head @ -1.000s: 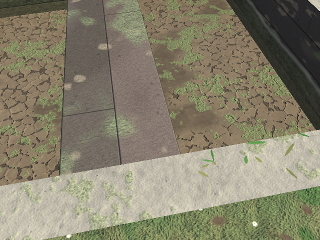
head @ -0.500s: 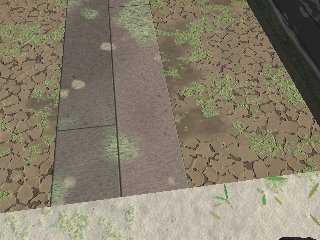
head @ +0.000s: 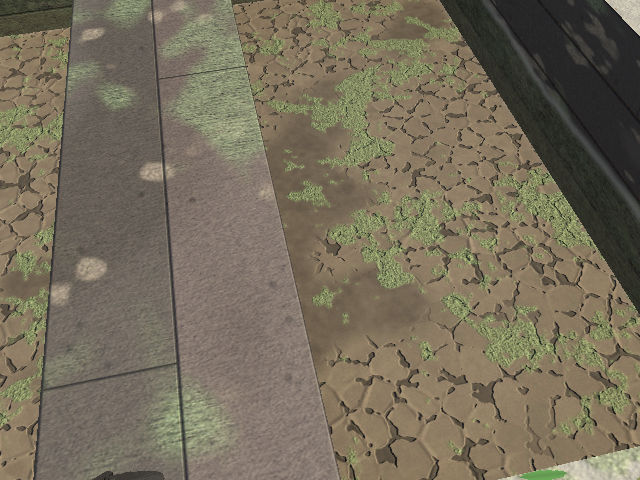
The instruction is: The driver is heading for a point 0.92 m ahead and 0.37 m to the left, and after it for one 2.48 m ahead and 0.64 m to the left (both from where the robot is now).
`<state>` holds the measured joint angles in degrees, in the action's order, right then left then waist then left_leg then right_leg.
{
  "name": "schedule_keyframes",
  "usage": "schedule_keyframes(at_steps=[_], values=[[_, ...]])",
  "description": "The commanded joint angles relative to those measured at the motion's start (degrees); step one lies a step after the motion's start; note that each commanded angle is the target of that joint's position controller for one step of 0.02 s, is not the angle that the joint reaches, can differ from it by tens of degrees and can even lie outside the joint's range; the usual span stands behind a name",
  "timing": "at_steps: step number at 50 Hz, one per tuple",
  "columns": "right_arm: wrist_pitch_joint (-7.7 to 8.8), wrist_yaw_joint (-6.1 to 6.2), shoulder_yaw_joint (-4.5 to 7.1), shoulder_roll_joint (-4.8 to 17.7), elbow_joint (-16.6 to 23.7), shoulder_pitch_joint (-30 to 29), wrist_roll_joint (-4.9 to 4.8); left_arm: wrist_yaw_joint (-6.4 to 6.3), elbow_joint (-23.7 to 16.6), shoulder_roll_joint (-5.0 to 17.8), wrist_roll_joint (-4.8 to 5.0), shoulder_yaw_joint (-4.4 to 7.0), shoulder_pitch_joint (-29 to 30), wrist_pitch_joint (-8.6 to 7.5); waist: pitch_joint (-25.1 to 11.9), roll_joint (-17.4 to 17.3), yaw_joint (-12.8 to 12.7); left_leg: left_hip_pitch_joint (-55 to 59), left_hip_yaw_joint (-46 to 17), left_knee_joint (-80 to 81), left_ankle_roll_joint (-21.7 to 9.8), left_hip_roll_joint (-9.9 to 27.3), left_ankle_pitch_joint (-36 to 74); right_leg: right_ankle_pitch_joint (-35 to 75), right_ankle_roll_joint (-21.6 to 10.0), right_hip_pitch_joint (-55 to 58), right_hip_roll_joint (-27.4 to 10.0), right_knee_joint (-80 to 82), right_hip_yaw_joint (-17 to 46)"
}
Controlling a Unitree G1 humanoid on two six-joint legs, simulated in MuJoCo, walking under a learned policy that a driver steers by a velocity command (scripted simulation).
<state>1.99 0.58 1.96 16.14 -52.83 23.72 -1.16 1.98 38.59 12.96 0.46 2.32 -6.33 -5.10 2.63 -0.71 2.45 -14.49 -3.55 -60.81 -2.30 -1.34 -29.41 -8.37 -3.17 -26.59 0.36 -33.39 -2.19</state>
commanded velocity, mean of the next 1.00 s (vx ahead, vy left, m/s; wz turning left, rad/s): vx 0.50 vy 0.00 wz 0.43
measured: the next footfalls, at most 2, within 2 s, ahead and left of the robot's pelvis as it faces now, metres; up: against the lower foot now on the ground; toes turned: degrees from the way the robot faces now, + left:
left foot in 0.58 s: +0.41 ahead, +0.22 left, +0.00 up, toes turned +19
right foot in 0.90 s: +0.58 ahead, +0.19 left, +0.00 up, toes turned +15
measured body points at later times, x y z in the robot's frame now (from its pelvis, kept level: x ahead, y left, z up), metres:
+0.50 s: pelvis +0.23 +0.04 +0.00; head +0.25 +0.05 +0.45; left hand +0.22 +0.32 -0.13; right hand +0.41 -0.18 -0.11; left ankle +0.36 +0.21 -0.70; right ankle +0.10 -0.10 -0.72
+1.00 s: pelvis +0.49 +0.21 +0.00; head +0.50 +0.20 +0.45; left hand +0.53 +0.49 -0.08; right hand +0.77 +0.09 -0.09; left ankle +0.41 +0.24 -0.63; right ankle +0.54 +0.18 -0.72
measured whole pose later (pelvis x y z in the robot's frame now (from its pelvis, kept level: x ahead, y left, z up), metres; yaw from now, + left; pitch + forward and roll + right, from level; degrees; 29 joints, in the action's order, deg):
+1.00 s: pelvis +0.49 +0.21 +0.00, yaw +29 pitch +2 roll +0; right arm 4.5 -5.5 4.0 12.7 -40.5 6.7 -5.4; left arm 1.1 40.2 10.1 1.3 1.8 -10.8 -11.4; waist -2.4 -1.3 0.0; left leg -29.9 3.6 -71.7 -5.3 -4.6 -24.6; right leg -18.8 -6.6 -20.9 -1.2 -37.2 -14.9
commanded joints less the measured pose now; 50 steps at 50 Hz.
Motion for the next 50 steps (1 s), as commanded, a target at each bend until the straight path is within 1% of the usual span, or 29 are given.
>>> schedule_keyframes(at_steps=[1, 4, 6, 14, 21, 22, 23, 25, 27, 28, 29, 30, 31, 32, 34, 35, 36, 38, 39, 40, 41, 42, 43, 44, 45, 46, 47, 48, 50], values=[[2.05, 0.31, 1.86, 7.9, 5.7, -3.55, -1.07, -0.41, 0.56, 6.51, -0.34, 2.14, -12.83, 0.96, -7.27, 4.01, -6.29, -30.2, -1.25, -15.96, -1.13, 4.09, 5.86, -9.05, -10.5, 29.67, -17.52, 17.56, 26.98], [-0.49, 0.9, 1.76, 4.21, 3.54, 1.68, -1.13, 0.04, 0.96, 3.76, -2.14, 1.68, -7.47, -0.17, -4.03, 5.33, -1.2, -20.88, -2.41, -9.63, 0.93, 6.63, 11.35, 4.37, -10.14, 16.42, -13.43, 21.12, 16.82], [-2.02, 1.79, 2.23, 5.08, 2.89, 2.14, -0.74, -0.24, 2.11, 4.52, -2.91, 1.93, -7.47, -0.55, -2.38, 6.11, -0.68, -19.89, -3.25, -5.52, 1.94, 5.89, 13.09, 7.68, -9.64, 14.05, -12.9, 22.42, 12.73], [-1.33, 0.84, 1.22, 4.2, 6.74, -8.59, 0.31, -2.89, 5.78, 7.47, -1.17, 3.62, -8.47, -0.69, 2.43, 3.2, -3.5, -26.21, -5.77, 15.15, 1.39, 6.71, 32.22, 5.14, -7.16, 20.78, -14.28, 26.58, 2.58], [-0.59, -1.33, -0.52, 2.42, 11.3, -15.86, -0.39, -2.88, 9.23, 9.89, 0.12, 4.88, -10.67, 1.95, 7.27, 0.43, -7.26, -32.57, 0.47, 23.61, 0.9, 8.83, 25.83, 16.12, -6.56, 34.55, -17.6, 24.4, -4.45], [-0.57, -1.86, -0.27, 2.43, 13.04, -18.98, -2.0, -3.02, 8.95, 10.66, 2.16, 5.18, -11.82, 2.26, 6.86, 3.71, -7.83, -36.2, 1.22, 18.76, 0.8, 8.53, 22.47, 22.47, -8.49, 39.85, -20.35, 22.86, -3.02], [-0.57, -2.42, -0.17, 3.04, 13.8, -18.89, -2.81, -3.01, 8.59, 10.7, 2.34, 5.13, -11.03, 2.9, 6.89, 2.93, -7.03, -38.03, 0.26, 19.54, 0.11, 9.09, 20.3, 27.11, -8.18, 42.69, -21.34, 21.12, -3.84], [-0.45, -3.31, 0.44, 3.6, 13.69, -18.21, -2.31, -2.82, 7.4, 12.88, 2.54, 5.47, -10.92, 3.8, 2.86, 2.57, -6.26, -31.76, 6.36, 20.33, -1.93, 5.57, 19.77, 37.64, -7.03, 45.23, -20.0, 17.62, -7.41], [-0.71, -3.96, 1.75, 4.86, 13.36, -15.65, -1.56, -2.61, 6.7, 13.77, 2.76, 5.32, -9.71, 4.01, -1.41, 5.53, -2.16, -13.38, 13.22, 23.46, -5.22, -1.63, 19.44, 49.04, -3.81, 37.16, -16.27, 4.92, -12.04], [-1.29, -3.55, 3.58, 7.78, 10.95, -7.39, -1.49, -2.43, 5.94, 14.42, 3.45, 5.12, -8.86, 3.53, -5.69, 6.75, 2.86, 2.8, 13.97, 26.2, -7.59, -4.76, 23.25, 52.01, -2.01, 29.64, -14.68, -5.79, -12.33], [-2.16, -2.31, 5.09, 10.8, 9.21, -0.09, -2.23, -2.44, 4.58, 13.58, 4.28, 4.65, -7.18, 1.97, -9.81, 3.41, 8.34, 19.77, 8.34, 27.53, -11.13, -4.43, 23.46, 40.63, 0.07, 17.28, -11.53, -22.54, -11.42], [-2.86, -1.67, 5.16, 14.2, 8.94, 0.96, -2.66, -1.73, 2.18, 5.88, 2.44, 2.81, -10.68, 0.47, -13.99, -13.6, 3.25, 34.83, -19.9, 31.3, -22.6, 11.1, 23.82, -24.12, 5.33, -5.87, 0.84, -51.2, -9.66], [0.57, -7.69, 5.42, 10.65, 8.37, 9.35, -5.4, -0.25, -2.56, 10.16, 4.06, 1.97, -0.62, -1.78, -23.78, -2.66, 7.76, 44.42, -27.1, 37.53, -19.06, 15.24, 10.73, -40.59, 2.72, -19.75, 1.49, -51.23, -3.19], [3.06, -9.48, 4.69, 8.37, 8.8, 4.75, -4.24, -0.94, -0.8, 8.77, 1.87, 2.44, 2.42, -2.23, -15.65, -1.58, 5.4, 35.35, -26.79, 40.4, -18.93, 14.71, 8.73, -33.43, 3.38, -23.69, 1.11, -50.82, -4.0], [5.67, -8.4, 4.45, 3.89, 12.09, -8.97, -2.05, -1.76, 2.75, 7.89, 0.93, 2.02, 0.74, -2.92, -8.07, -0.19, -0.06, 14.35, -17.09, 41.31, -14.79, 10.63, 6.95, -23.7, 3.87, -16.31, -3.35, -43.89, -4.56], [5.84, -7.53, 4.3, 2.59, 12.77, -15.17, -2.2, -2.19, 2.71, 7.79, 0.91, 2.0, -1.61, -3.58, -5.08, -1.97, -2.96, -0.23, -10.94, 42.94, -11.88, 7.59, 8.98, -22.32, 4.27, -7.49, -4.37, -38.74, -5.49], [6.49, -7.55, 4.3, 2.83, 13.43, -16.49, -2.19, -0.96, 1.41, 6.71, 1.36, 0.85, -1.92, -4.5, -4.13, -5.79, -2.23, -6.29, -10.2, 45.22, -12.54, 6.79, 6.83, -21.17, 2.88, -4.94, -4.15, -40.08, -7.83], [5.97, -6.91, 4.04, 3.32, 13.56, -17.93, -3.42, -0.49, -3.8, 6.25, 1.06, 1.05, 2.9, -5.53, -3.79, -5.32, -3.46, -18.21, -8.17, 48.39, -11.99, 4.13, 9.15, -15.21, 1.61, 5.3, -4.56, -28.73, -8.42], [5.41, -6.57, 3.69, 3.23, 13.3, -17.0, -2.18, -0.02, -5.75, 5.31, 0.32, 0.89, 5.09, -6.07, -2.26, -4.39, -3.88, -20.47, -8.34, 48.81, -11.72, 3.72, 9.39, -14.59, 1.9, 7.64, -4.36, -20.45, -8.68], [4.85, -5.95, 3.77, 3.11, 13.49, -17.06, -0.95, -0.11, -5.99, 4.4, 1.05, 0.91, 4.37, -6.54, -1.93, -3.64, -4.38, -22.43, -8.32, 48.85, -11.29, 2.57, 9.53, -11.65, 2.2, 13.39, -2.92, -13.09, -9.56], [4.6, -5.28, 3.52, 1.67, 13.6, -17.57, -0.14, -0.54, -4.32, 3.64, 1.63, 0.95, -0.02, -6.57, -3.07, -3.77, -5.02, -24.37, -10.14, 48.02, -10.99, 2.79, 7.89, -5.07, 2.73, 21.01, -1.75, -10.29, -9.58], [3.97, -5.09, 3.95, 2.87, 14.44, -18.51, 1.35, -0.57, -1.93, 4.58, 0.16, 1.55, -4.99, -6.41, -3.45, -1.91, -6.14, -23.22, -11.79, 43.39, -10.48, 2.91, 6.8, -5.33, 2.83, 23.92, -2.58, -8.48, -7.75], [3.92, -5.12, 4.29, 2.68, 15.62, -20.81, 1.61, -0.72, -1.05, 4.1, 0.43, 1.71, -9.69, -6.27, -3.6, 0.45, -8.93, -24.69, -11.73, 38.12, -8.82, 1.82, 5.86, -2.27, 2.74, 28.19, -2.15, -4.88, -7.57], [4.63, -5.7, 3.78, 0.93, 17.58, -23.43, 1.32, -0.92, -0.19, 3.21, 1.24, 1.58, -11.77, -6.59, -4.21, 2.92, -10.36, -27.73, -9.3, 30.25, -6.71, -1.2, 7.0, -4.03, 3.29, 31.86, -1.94, -1.69, -7.39], [5.01, -6.35, 2.92, -2.06, 20.2, -25.15, 0.11, -2.12, -1.22, 5.42, 0.1, 1.94, -13.09, -6.94, -5.4, 11.58, -10.48, -31.81, -3.24, 13.82, -4.53, -6.09, 6.01, -18.69, 3.82, 35.37, -13.3, 10.91, 7.68], [3.67, -6.97, 4.37, 2.46, 23.01, -21.3, -4.85, -3.48, -3.77, 10.74, 0.98, 2.77, -10.7, -6.01, -8.95, 21.03, -5.26, -41.09, 2.89, -1.65, -4.36, -8.62, -6.26, -34.45, 2.63, 40.07, -31.82, 23.11, 39.54], [3.57, -6.51, 5.49, 7.1, 18.9, -14.95, -7.55, -2.56, -2.0, 7.99, 1.13, 2.7, -8.63, -5.63, -11.21, 19.07, -3.11, -45.98, 4.41, -13.84, -5.15, -2.2, -3.54, -46.15, -0.79, 41.88, -29.53, 25.06, 44.67], [3.4, -5.91, 4.71, 5.98, 17.93, -16.15, -6.55, -1.33, -0.97, 4.62, 0.92, 1.59, -9.28, -6.18, -5.94, 9.68, -3.22, -46.82, 5.89, -19.38, -4.11, 1.23, 0.83, -40.43, -1.81, 36.3, -27.05, 23.27, 38.37], [2.79, -5.94, 0.88, -2.52, 15.38, -18.6, -3.81, 0.27, 0.48, 0.79, 0.97, 0.32, -6.03, -7.95, -1.11, 2.18, -1.56, -43.85, 3.99, -21.26, -0.23, 4.87, 10.27, -16.35, -2.95, 24.49, -20.93, 20.04, 21.12]])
